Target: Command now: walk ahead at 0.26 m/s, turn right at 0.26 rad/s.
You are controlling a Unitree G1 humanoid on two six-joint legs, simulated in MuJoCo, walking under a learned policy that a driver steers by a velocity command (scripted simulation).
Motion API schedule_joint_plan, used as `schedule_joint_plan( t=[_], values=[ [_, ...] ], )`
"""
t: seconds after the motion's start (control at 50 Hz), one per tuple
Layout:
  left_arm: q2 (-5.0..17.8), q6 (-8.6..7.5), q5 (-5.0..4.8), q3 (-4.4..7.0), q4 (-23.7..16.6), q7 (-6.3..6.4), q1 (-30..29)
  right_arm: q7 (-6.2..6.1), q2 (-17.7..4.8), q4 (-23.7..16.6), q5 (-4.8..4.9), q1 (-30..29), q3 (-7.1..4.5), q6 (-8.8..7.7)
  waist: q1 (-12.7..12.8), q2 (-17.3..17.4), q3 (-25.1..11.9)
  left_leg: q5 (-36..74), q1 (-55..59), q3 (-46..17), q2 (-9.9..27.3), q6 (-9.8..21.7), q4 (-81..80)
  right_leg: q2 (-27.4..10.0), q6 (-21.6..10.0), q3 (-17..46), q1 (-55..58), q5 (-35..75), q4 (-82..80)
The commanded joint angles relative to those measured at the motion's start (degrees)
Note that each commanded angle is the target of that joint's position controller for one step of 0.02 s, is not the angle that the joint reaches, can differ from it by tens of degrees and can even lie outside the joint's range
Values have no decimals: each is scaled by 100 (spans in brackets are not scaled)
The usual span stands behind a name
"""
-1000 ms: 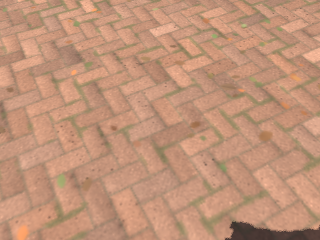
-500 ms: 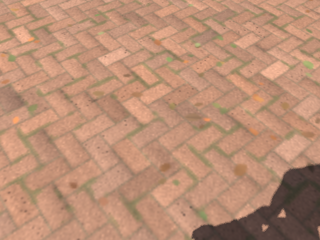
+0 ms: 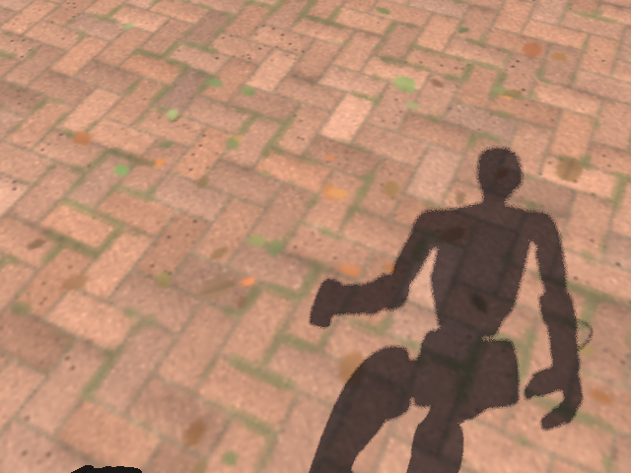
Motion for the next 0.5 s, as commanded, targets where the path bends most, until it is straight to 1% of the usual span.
schedule_joint_plan(
  t=[0.02,0.04,0.06,0.08,0.12,0.14,0.18,0.22,0.28,0.34,0.38,0.42,0.44,0.46,0.48,0.5],
  values=[
    [527,-40,-144,166,72,195,1072,-12,-412,-392,46,84,-16,-66,422,-60,-1129,337,-1916,-609,120,83,747,-2006,-908,1772,2697,4971,-1385],
    [328,-68,-168,74,108,215,869,5,-430,-304,-57,169,-22,29,233,-133,-865,423,-1536,-649,166,87,341,-1781,-696,1445,2132,4740,-1599],
    [243,-102,-130,17,134,215,741,30,-419,-136,-103,447,-28,145,100,-198,-869,586,-1037,-648,94,82,123,-1684,-558,1128,1728,4748,-1761],
    [276,-162,-91,2,195,207,778,54,-401,-48,-97,573,-43,221,50,-204,-910,723,-769,-649,-34,85,-11,-1636,-516,943,1555,5021,-1834],
    [400,-246,-37,8,299,207,738,83,-293,56,-30,659,-52,279,-36,-286,-918,986,-662,-733,-224,98,-361,-1589,-445,552,1475,5174,-1942],
    [395,-264,-34,-6,332,218,706,85,-267,72,-27,589,-59,294,-32,-353,-879,1137,-715,-745,-266,110,-570,-1559,-382,392,1513,5070,-1974],
    [377,-240,-66,-24,391,258,692,81,-297,30,-76,304,-85,312,36,-515,-744,1403,-908,-662,-284,132,-984,-1490,-280,154,1644,4685,-1976],
    [396,-180,-91,-15,460,310,817,96,-289,-97,-107,-95,-87,332,182,-570,-648,1533,-1082,-567,-249,139,-1370,-1538,-299,61,1819,4281,-1957],
    [450,-83,-65,25,565,364,1046,127,-230,-262,-120,-457,-74,373,348,-539,-574,1369,-1172,-433,-241,180,-1787,-1731,-468,70,2073,3837,-1848],
    [519,16,-34,79,619,384,1136,149,-230,-372,-127,-569,-92,414,410,-520,-487,912,-1140,-311,-291,273,-2075,-1937,-592,159,2216,3511,-1649],
    [593,76,-30,125,634,390,1132,157,-224,-451,-112,-611,-106,430,434,-518,-438,567,-1064,-224,-342,364,-2301,-2054,-616,234,2279,3386,-1461],
    [675,123,-38,171,649,403,1118,162,-203,-529,-78,-609,-117,414,435,-521,-439,406,-894,-140,-413,476,-2700,-2122,-549,277,2354,3329,-1172],
    [721,143,-49,194,655,414,1085,160,-191,-556,-68,-549,-122,382,364,-464,-476,605,-653,-111,-464,546,-3108,-2078,-424,204,2319,3256,-903],
    [776,161,-54,223,674,422,1073,151,-213,-566,-73,-405,-127,321,205,-294,-556,1335,-185,-200,-486,632,-3821,-1942,-167,21,2130,3023,-465],
    [696,149,-49,210,610,412,1135,107,-616,-534,-126,-148,-233,249,124,354,-839,2624,551,-1031,-31,870,-4311,-1525,212,-336,1619,2225,548],
    [277,161,-128,107,252,377,991,67,-1472,-595,-87,17,-462,237,122,1684,-900,5725,1320,-3228,1554,1899,-4434,-255,707,-734,-21,-1234,1967]
  ],
)
Velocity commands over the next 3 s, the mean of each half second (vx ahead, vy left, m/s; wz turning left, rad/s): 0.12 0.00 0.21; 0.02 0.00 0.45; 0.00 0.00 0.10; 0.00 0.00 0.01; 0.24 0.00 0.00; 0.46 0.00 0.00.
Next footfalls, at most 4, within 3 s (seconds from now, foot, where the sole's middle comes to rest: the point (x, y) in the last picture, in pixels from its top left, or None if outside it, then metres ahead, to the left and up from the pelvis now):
0.48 left None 0.14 0.12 -0.76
0.96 right None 0.20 -0.08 -0.76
1.28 left None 0.06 0.10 -0.76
2.80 left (217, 450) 0.48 0.22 -0.76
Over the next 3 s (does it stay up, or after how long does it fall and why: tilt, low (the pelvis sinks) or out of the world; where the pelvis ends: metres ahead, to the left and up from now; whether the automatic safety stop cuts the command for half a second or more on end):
stays up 0.45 0.15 0.02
